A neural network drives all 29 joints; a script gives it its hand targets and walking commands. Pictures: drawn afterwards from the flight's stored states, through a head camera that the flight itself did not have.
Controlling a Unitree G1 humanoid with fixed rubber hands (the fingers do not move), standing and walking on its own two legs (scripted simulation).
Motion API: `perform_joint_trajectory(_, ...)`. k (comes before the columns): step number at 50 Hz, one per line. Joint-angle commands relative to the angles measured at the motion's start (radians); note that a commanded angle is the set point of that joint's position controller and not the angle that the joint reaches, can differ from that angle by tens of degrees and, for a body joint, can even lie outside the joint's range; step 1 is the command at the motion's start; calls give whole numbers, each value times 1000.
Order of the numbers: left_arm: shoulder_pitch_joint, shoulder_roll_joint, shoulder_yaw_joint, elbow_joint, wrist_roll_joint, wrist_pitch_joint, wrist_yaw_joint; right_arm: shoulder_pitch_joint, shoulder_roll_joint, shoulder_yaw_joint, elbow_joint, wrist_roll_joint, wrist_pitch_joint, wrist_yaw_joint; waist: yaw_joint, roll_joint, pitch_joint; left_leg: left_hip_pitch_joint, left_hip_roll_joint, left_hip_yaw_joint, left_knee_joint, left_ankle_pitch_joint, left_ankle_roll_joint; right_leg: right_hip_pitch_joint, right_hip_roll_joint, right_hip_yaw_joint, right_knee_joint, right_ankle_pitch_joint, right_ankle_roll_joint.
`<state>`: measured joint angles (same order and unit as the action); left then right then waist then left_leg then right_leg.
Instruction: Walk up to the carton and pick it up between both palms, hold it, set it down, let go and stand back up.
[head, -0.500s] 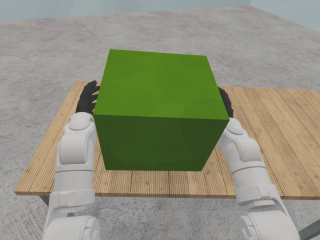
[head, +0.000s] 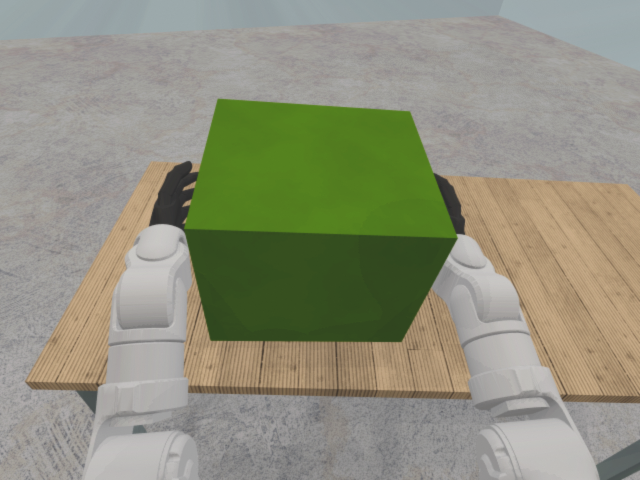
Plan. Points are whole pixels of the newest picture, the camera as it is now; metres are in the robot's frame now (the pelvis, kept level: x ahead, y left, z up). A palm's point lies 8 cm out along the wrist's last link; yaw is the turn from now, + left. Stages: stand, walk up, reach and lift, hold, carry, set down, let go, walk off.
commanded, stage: hold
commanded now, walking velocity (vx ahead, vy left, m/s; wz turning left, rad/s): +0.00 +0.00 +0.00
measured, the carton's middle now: (312, 223) +0.38 +0.00 +0.16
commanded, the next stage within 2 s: none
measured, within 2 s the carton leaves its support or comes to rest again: neither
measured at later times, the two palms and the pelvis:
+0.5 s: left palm (171, 227) +0.36 +0.17 +0.17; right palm (445, 237) +0.35 -0.16 +0.16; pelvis +0.00 +0.00 +0.00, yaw +0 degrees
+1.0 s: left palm (172, 225) +0.36 +0.17 +0.17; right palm (447, 239) +0.35 -0.16 +0.16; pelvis +0.00 +0.00 +0.00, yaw +0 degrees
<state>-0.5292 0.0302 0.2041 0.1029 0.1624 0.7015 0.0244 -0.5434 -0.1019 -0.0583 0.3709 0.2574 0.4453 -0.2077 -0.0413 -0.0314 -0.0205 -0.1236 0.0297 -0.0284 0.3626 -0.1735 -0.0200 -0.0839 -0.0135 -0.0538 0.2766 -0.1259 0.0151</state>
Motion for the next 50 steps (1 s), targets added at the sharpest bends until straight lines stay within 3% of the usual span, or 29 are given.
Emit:
perform_joint_trajectory(1, -747, -629, -551, -221, -181, -88, -138, -987, 626, 497, -451, 119, -89, 130, -6, 61, -555, 144, -87, 12, -14, 319, -18, 155, 85, 15, 3, 220, 15)
perform_joint_trajectory(15, -737, -622, -528, -182, -168, -81, -140, -985, 619, 486, -414, 110, -84, 134, 3, 51, -526, 125, -85, 17, -29, 273, -9, 146, 84, 18, -6, 170, 11)
perform_joint_trajectory(24, -751, -625, -546, -211, -186, -91, -136, -995, 632, 505, -451, 122, -86, 128, -3, 43, -564, 137, -89, 13, -14, 311, -9, 160, 85, 20, 4, 232, 18)
perform_joint_trajectory(31, -740, -619, -526, -190, -163, -81, -148, -960, 619, 479, -399, 107, -77, 128, -8, 58, -512, 120, -87, 17, -34, 269, -12, 155, 80, 20, -4, 183, 14)
perform_joint_trajectory(40, -769, -635, -556, -212, -182, -92, -137, -981, 623, 477, -418, 110, -87, 134, -20, 78, -539, 144, -85, 10, -21, 297, -23, 135, 84, 13, -2, 185, 11)
perform_joint_trajectory(50, -741, -629, -535, -187, -170, -87, -135, -994, 619, 492, -424, 111, -92, 137, 5, 53, -543, 136, -84, 14, -22, 291, -11, 141, 86, 15, -3, 175, 11)
